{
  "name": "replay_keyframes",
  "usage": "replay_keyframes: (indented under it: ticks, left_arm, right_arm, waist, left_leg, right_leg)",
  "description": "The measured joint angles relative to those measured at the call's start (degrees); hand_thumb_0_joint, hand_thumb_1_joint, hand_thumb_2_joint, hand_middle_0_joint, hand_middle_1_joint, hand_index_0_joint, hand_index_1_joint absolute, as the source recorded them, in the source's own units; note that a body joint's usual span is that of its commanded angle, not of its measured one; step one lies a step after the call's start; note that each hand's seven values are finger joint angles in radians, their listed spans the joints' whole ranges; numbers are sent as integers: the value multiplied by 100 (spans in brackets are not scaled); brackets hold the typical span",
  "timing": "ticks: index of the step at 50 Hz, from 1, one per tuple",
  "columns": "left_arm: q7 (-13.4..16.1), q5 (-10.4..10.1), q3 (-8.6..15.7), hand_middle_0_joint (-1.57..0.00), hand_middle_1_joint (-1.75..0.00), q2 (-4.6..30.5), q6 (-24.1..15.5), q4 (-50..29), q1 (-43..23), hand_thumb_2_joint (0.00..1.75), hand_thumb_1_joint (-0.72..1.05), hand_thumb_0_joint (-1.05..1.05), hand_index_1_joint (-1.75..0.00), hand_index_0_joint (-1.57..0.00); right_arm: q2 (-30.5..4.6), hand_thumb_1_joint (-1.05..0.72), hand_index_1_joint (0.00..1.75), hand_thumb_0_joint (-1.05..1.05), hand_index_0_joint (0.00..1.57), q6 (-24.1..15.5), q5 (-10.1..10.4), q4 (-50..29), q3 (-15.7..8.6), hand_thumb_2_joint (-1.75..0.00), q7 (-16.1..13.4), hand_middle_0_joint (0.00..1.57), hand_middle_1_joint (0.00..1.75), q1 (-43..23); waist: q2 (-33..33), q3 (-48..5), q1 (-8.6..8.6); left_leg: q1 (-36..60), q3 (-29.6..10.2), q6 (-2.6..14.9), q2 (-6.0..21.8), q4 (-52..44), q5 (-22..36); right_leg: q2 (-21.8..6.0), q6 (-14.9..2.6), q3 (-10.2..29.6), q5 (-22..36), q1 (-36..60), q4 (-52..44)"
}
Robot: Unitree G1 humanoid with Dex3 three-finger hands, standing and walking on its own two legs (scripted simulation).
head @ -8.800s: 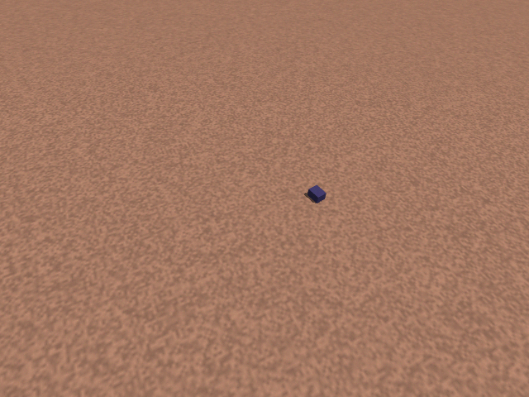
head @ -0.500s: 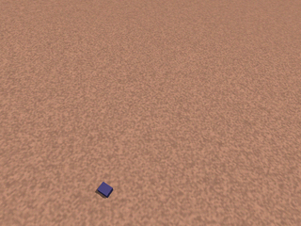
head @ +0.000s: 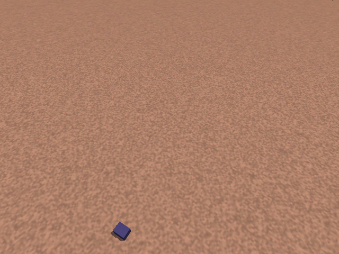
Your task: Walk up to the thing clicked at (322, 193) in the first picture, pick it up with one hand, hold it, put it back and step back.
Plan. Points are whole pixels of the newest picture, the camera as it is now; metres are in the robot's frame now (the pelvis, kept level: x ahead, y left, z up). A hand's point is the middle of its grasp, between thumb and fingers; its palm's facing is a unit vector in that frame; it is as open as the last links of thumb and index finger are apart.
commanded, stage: walk up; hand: left
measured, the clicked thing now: (122, 231) +0.43 +0.26 -0.76
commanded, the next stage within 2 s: stand in 0.82 s
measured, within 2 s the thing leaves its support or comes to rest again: neither
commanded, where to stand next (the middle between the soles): +0.04 +0.02 m, yaw +1 degrees
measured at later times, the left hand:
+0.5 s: hand out of the picture +0.09 +0.26 -0.15, palm faces -0.02 -0.94 -0.33, open 7.4 cm
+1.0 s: hand out of the picture +0.08 +0.26 -0.15, palm faces -0.03 -0.94 -0.34, open 7.4 cm
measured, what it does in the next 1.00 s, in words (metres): stands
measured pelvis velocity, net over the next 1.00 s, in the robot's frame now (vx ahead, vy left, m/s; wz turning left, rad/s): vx -0.01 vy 0.01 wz -0.02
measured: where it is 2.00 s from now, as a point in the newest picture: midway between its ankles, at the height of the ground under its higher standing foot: outside the picture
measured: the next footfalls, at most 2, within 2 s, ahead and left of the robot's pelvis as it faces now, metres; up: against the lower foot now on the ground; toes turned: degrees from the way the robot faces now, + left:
none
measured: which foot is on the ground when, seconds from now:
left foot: down 0.00-1.00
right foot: down 0.00-1.00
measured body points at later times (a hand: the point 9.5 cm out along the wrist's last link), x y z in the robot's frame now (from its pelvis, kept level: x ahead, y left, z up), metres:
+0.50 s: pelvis +0.00 +0.01 +0.00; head +0.01 +0.00 +0.45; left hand +0.09 +0.31 -0.13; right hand +0.07 -0.30 -0.13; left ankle -0.02 +0.14 -0.75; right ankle +0.00 -0.11 -0.75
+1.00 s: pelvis -0.01 +0.01 +0.00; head +0.01 +0.01 +0.45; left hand +0.08 +0.31 -0.13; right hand +0.06 -0.29 -0.13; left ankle -0.02 +0.14 -0.75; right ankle +0.00 -0.11 -0.75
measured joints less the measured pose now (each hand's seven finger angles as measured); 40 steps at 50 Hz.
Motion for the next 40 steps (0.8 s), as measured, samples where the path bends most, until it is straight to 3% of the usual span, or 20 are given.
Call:
replay_keyframes:
  ticks: [40]
  left_arm:
    - [26, 2, -36, -21, -30, 22, 33, 76, -31, 90, 90, 1, -30, -21]
  right_arm:
    - [94, -91, 30, 0, 20, 10, 19, 102, 1, -89, -9, 20, 30, 10]
  waist:
    - [-52, 50, -38]
  left_leg:
    - [73, 181, 65, -45, -106, 34]
  right_leg:
    - [-37, 71, 179, 53, -27, -28]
